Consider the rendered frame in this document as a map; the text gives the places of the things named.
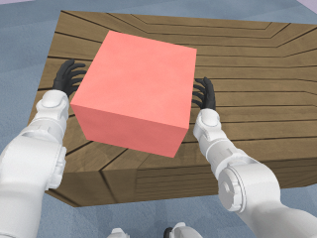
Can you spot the robot left hand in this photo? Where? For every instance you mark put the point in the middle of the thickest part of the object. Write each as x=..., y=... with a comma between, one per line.
x=64, y=80

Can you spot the robot right forearm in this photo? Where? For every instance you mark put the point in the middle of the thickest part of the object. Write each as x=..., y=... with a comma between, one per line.
x=218, y=150

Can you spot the right robot upper arm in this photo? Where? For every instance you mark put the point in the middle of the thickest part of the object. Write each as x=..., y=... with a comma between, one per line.
x=252, y=191

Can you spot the carton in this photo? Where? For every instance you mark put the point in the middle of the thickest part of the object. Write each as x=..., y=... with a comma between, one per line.
x=137, y=94

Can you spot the robot right foot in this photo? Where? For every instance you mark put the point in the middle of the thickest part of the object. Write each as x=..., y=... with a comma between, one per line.
x=166, y=232

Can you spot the pedestal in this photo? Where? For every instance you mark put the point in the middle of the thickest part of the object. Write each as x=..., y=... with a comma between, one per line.
x=264, y=76

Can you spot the left robot upper arm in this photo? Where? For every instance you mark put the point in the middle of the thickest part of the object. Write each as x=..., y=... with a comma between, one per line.
x=31, y=167

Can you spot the robot left forearm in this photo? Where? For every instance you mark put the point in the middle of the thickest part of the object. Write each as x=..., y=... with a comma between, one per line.
x=49, y=123

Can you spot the right robot thigh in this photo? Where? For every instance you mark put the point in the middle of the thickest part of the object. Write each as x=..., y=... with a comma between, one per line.
x=184, y=232

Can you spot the robot right hand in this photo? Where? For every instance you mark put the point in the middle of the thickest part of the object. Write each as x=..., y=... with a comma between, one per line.
x=208, y=97

